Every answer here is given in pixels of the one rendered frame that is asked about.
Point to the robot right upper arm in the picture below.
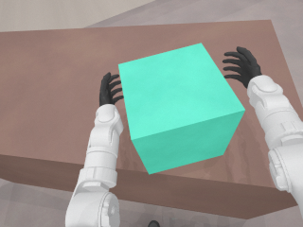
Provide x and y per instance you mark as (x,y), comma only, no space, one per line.
(286,168)

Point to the pedestal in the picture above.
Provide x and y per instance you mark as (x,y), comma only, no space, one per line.
(49,96)

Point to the robot left hand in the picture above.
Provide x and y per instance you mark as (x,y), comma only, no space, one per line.
(105,93)

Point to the robot left upper arm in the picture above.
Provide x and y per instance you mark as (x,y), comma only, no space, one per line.
(93,209)

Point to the carton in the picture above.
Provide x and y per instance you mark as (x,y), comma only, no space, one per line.
(180,108)

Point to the robot left forearm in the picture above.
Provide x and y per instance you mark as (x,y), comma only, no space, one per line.
(99,171)

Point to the robot right forearm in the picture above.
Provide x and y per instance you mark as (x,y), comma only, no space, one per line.
(276,115)

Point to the robot right hand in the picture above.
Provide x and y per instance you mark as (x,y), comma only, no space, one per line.
(247,68)

